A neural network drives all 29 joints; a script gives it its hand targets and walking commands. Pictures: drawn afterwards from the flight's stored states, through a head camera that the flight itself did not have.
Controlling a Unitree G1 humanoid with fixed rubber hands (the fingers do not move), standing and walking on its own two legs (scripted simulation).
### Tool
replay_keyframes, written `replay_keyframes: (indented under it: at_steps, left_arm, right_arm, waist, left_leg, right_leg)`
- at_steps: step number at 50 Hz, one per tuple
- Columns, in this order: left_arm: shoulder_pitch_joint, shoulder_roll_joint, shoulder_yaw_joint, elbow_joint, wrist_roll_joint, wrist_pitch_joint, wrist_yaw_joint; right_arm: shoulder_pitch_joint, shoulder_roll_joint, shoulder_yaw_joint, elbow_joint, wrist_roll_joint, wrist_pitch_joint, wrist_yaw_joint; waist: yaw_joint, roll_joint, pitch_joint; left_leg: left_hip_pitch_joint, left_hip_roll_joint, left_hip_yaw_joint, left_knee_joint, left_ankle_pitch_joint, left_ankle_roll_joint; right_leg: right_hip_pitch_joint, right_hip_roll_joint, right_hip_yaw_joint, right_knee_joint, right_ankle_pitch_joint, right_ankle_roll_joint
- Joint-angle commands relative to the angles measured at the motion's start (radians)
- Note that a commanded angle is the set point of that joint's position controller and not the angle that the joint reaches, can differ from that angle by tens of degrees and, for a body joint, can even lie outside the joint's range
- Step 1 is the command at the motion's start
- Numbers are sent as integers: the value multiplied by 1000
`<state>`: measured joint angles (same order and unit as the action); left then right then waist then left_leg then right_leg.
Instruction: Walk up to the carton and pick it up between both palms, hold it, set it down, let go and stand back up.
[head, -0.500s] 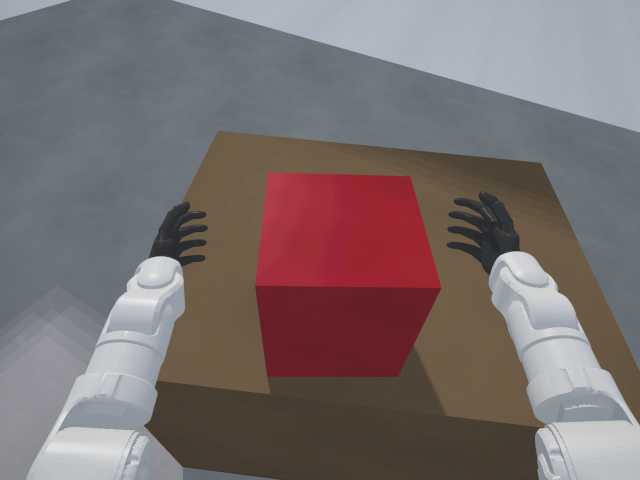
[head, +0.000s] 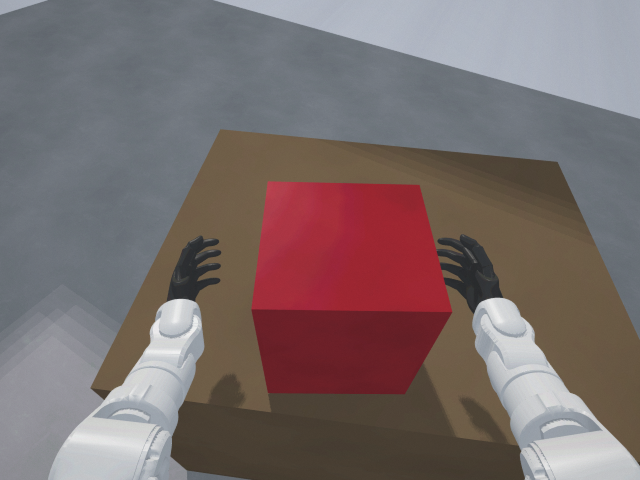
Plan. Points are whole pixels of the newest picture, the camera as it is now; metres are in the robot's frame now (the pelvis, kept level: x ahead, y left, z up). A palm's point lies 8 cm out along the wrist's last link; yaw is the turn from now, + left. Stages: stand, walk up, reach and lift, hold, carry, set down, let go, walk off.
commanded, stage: reach and lift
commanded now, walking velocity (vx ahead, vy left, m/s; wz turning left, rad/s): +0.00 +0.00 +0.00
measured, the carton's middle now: (340, 293) +0.39 +0.00 -0.01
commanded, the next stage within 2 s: none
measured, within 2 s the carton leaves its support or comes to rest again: leaves its support in 1.86 s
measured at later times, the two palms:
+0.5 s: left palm (217, 297) +0.35 +0.16 +0.02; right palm (453, 297) +0.38 -0.16 +0.03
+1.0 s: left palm (221, 308) +0.35 +0.16 +0.00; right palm (443, 293) +0.38 -0.14 +0.02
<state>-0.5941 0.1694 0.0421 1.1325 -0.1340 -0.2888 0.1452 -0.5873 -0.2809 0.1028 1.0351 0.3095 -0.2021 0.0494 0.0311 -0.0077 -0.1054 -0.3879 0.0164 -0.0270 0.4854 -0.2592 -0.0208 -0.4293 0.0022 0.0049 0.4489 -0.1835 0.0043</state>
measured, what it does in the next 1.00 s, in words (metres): stands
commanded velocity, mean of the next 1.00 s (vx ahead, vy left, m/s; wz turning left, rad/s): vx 0.00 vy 0.00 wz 0.00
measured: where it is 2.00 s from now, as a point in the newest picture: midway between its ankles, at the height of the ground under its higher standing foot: outside the picture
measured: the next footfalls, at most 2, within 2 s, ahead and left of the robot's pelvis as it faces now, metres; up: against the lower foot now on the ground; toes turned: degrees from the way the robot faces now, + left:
none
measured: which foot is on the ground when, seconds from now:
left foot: down 0.00-1.00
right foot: down 0.00-1.00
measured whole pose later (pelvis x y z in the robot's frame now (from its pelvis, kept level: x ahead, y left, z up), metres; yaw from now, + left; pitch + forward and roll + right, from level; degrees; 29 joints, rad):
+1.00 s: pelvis +0.00 +0.00 +0.00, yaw +0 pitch +11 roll +0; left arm -0.58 0.02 0.10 1.16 -0.12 -0.38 0.17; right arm -0.62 -0.10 0.00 1.08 0.10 -0.28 -0.09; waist 0.04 0.01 -0.12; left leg -0.42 0.02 -0.03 0.49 -0.25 -0.02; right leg -0.47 0.00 0.00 0.47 -0.19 0.00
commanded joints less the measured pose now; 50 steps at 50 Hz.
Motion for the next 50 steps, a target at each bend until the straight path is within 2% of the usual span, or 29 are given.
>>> replay_keyframes:
  at_steps: [1,2,3,4,6,7,10,12,14,15,18,21,22,26,31,32,33,34,36,37,38,39,40,42,43,44,45,47,50]
  left_arm:
    - [-369,-9,-38,-203,-62,-111,-20]
    - [-317,-19,-32,-155,-73,-110,-34]
    - [-353,-5,-23,-185,-71,-126,-34]
    - [-318,-2,4,-157,-58,-124,-38]
    - [-338,11,9,-217,-61,-143,-37]
    - [-300,-2,23,-171,-55,-136,-37]
    - [-355,-30,13,-222,-49,-151,-39]
    - [-347,-108,-33,-274,-52,-161,-29]
    - [-338,-152,-38,-214,-42,-148,-39]
    - [-315,-147,-18,-159,-36,-150,-43]
    - [-432,-126,5,-166,-19,-168,-31]
    - [-430,-155,31,-123,9,-169,-10]
    - [-430,-162,40,-128,36,-160,0]
    - [-415,-126,104,-112,72,-139,30]
    - [-370,-136,151,-36,103,-116,24]
    - [-392,-151,149,-93,118,-128,30]
    - [-385,-126,168,-84,127,-121,26]
    - [-381,-144,161,-90,125,-129,27]
    - [-382,-180,135,-137,118,-141,26]
    - [-389,-196,137,-142,120,-151,24]
    - [-399,-200,117,-178,113,-161,24]
    - [-428,-202,109,-203,115,-163,25]
    - [-403,-217,116,-211,124,-165,27]
    - [-397,-255,89,-196,123,-172,6]
    - [-412,-234,112,-204,129,-171,7]
    - [-431,-254,110,-233,137,-176,12]
    - [-439,-256,110,-208,137,-175,11]
    - [-449,-302,97,-232,165,-182,14]
    - [-462,-326,108,-227,199,-171,20]
  right_arm:
    - [-421,-55,10,-72,12,-151,-40]
    - [-415,-29,35,-75,28,-150,-38]
    - [-421,-34,28,-85,25,-155,-40]
    - [-413,-33,53,-90,25,-158,-41]
    - [-406,-17,45,-74,29,-160,-45]
    - [-413,-28,29,-56,8,-159,-53]
    - [-397,23,27,-5,-4,-146,-50]
    - [-403,49,11,6,7,-161,-46]
    - [-414,88,-3,9,-30,-148,-47]
    - [-414,112,20,-10,-31,-146,-47]
    - [-497,122,-18,-60,-79,-137,-60]
    - [-509,158,-76,-90,-123,-148,-75]
    - [-505,129,-124,-72,-159,-156,-91]
    - [-508,129,-107,-90,-141,-140,-102]
    - [-509,170,-73,-49,-144,-133,-134]
    - [-490,194,-74,-49,-136,-137,-134]
    - [-468,173,-101,-1,-155,-128,-141]
    - [-488,193,-84,-31,-141,-135,-141]
    - [-465,213,-107,-9,-169,-139,-141]
    - [-481,226,-111,-31,-177,-151,-141]
    - [-492,257,-83,-69,-170,-156,-138]
    - [-497,235,-112,-55,-178,-159,-134]
    - [-486,259,-95,-90,-180,-165,-134]
    - [-489,292,-83,-63,-200,-166,-125]
    - [-484,282,-98,-57,-221,-162,-129]
    - [-480,297,-96,-51,-216,-162,-124]
    - [-479,295,-112,-49,-232,-154,-124]
    - [-477,354,-105,-50,-257,-158,-120]
    - [-507,356,-160,-56,-316,-163,-121]
  waist:
    - [66,88,-635]
    - [99,71,-599]
    - [71,59,-631]
    - [108,34,-570]
    - [80,78,-607]
    - [89,49,-543]
    - [65,46,-527]
    - [67,120,-545]
    - [42,79,-504]
    - [65,63,-465]
    - [62,58,-462]
    - [51,35,-524]
    - [25,52,-493]
    - [89,23,-516]
    - [93,-45,-477]
    - [103,-8,-539]
    - [76,-19,-463]
    - [95,-3,-498]
    - [58,-5,-523]
    - [61,18,-541]
    - [92,24,-611]
    - [63,49,-577]
    - [72,51,-607]
    - [44,38,-550]
    - [44,24,-543]
    - [70,54,-565]
    - [52,40,-537]
    - [51,46,-547]
    - [40,65,-561]
  left_leg:
    - [101,-13,50,104,649,-112]
    - [93,-19,51,106,662,-103]
    - [84,-17,51,110,675,-102]
    - [61,-19,63,94,629,-93]
    - [52,-25,60,91,636,-98]
    - [68,-17,63,90,633,-96]
    - [49,-19,56,87,602,-90]
    - [106,-14,44,99,649,-110]
    - [112,-8,44,78,580,-106]
    - [89,-15,58,77,556,-89]
    - [6,-16,50,57,399,-80]
    - [-42,-23,66,64,372,-70]
    - [-30,-27,57,60,373,-80]
    - [-16,-25,63,60,388,-75]
    - [-76,-28,95,68,404,-54]
    - [-95,-31,95,65,431,-56]
    - [-116,-33,93,68,413,-53]
    - [-107,-30,95,61,406,-60]
    - [-72,-27,82,73,450,-66]
    - [-82,-30,82,84,445,-72]
    - [-75,-30,83,101,493,-70]
    - [-68,-27,73,99,487,-78]
    - [-30,-25,72,113,514,-80]
    - [-15,-23,68,113,540,-82]
    - [-6,-21,71,97,510,-82]
    - [4,-24,74,104,518,-79]
    - [-11,-25,76,94,473,-76]
    - [-3,-27,64,101,492,-76]
    - [53,-19,70,94,501,-93]
  right_leg:
    - [130,61,-35,58,382,-18]
    - [144,54,-28,63,414,-16]
    - [146,53,-22,68,436,-20]
    - [180,51,-14,69,423,-10]
    - [200,44,-10,69,418,-13]
    - [157,51,-24,64,390,-9]
    - [160,43,-17,56,359,-12]
    - [83,51,-33,64,323,-27]
    - [67,56,-44,25,250,-31]
    - [70,51,-34,25,257,-28]
    - [82,37,-30,33,138,-35]
    - [82,40,-23,43,144,-24]
    - [97,43,-27,45,157,-30]
    - [133,50,-17,50,159,-23]
    - [228,38,7,52,242,2]
    - [244,36,17,72,291,-5]
    - [271,29,21,70,290,-3]
    - [258,36,9,66,257,-5]
    - [225,38,1,72,286,-12]
    - [226,37,3,72,279,-20]
    - [230,36,9,89,345,-21]
    - [210,38,3,88,314,-21]
    - [204,45,-3,85,337,-19]
    - [225,42,-11,78,382,-14]
    - [196,53,-23,70,331,-17]
    - [191,45,-9,65,304,-22]
    - [168,45,-12,56,261,-25]
    - [208,44,-12,64,313,-37]
    - [155,56,-34,35,257,-47]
